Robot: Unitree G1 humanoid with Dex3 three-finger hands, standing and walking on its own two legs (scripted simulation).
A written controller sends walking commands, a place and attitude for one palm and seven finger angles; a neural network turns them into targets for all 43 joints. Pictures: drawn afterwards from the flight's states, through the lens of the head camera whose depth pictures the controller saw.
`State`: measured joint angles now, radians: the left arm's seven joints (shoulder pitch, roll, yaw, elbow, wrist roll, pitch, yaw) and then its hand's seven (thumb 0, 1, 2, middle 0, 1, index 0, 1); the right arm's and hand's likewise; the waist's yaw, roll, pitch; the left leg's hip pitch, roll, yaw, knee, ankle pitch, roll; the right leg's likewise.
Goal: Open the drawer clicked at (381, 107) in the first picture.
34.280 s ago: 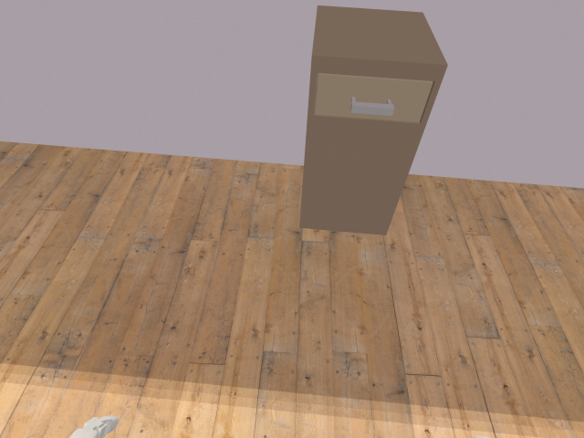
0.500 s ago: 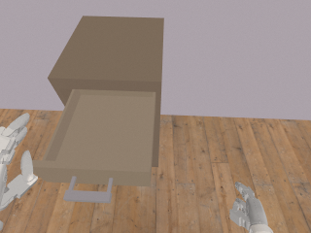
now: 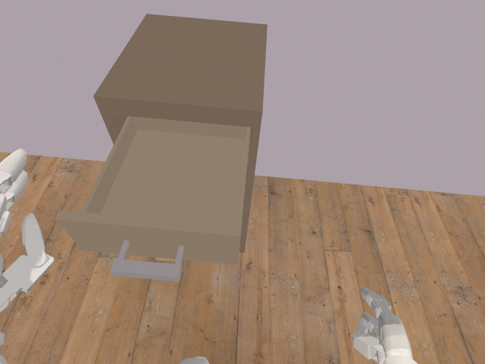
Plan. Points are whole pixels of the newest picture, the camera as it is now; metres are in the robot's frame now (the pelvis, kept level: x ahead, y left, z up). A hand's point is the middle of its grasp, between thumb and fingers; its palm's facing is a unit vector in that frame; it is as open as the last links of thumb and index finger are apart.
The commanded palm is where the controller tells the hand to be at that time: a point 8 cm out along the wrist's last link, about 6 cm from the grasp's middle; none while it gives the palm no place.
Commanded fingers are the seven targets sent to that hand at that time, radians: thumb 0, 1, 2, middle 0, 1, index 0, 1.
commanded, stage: step back with the hand held close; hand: left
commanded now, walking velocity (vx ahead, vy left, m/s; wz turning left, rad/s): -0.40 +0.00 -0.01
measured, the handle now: (150, 259) +0.31 +0.21 -0.10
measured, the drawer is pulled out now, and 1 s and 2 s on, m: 0.30 0.30 0.30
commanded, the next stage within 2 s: stop stepping back and stand still in 0.62 s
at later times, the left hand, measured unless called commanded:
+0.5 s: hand (50, 318) +0.14 +0.21 +0.16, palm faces +0.24 -0.82 -0.51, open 7.4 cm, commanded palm +0.07 +0.26 +0.19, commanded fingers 0.00 0.90 0.90 -0.20 -0.30 -0.20 -0.30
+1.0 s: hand out of the picture -0.02 +0.15 +0.17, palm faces +0.31 -0.82 -0.48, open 7.4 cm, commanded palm -0.07 +0.20 +0.19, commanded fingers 0.00 0.90 0.90 -0.20 -0.30 -0.20 -0.30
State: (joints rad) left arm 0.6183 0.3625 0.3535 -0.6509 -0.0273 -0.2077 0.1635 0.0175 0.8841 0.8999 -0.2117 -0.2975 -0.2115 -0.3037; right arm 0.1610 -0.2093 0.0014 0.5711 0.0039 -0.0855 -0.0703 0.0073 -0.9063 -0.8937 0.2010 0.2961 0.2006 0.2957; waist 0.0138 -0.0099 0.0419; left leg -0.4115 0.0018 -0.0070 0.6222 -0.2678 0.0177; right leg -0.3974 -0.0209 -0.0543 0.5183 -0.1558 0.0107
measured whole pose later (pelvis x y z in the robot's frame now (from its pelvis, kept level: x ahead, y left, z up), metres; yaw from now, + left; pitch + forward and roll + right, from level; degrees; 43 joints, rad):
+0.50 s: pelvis -0.06 -0.02 +0.01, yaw -1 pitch +5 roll +0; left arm 0.68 0.42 0.39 -0.65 -0.04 -0.21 0.13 0.02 0.88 0.90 -0.22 -0.30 -0.22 -0.30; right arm 0.10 -0.20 0.00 0.58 0.02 -0.06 -0.09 0.01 -0.91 -0.89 0.20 0.30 0.20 0.30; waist -0.03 -0.04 0.02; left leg -0.38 0.00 0.01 0.57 -0.24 -0.01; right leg -0.31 0.01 -0.03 0.48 -0.25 -0.02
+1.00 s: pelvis -0.20 -0.08 +0.02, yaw +0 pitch +2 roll +2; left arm 0.69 0.36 0.36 -0.56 -0.04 -0.19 0.13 0.02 0.88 0.90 -0.21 -0.30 -0.21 -0.30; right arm 0.25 -0.21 -0.01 0.65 0.02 -0.06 -0.06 0.01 -0.91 -0.89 0.20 0.30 0.20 0.30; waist -0.04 -0.02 -0.03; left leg -0.47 -0.01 0.03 1.01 -0.35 -0.01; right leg -0.26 -0.05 -0.08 0.48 -0.26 -0.03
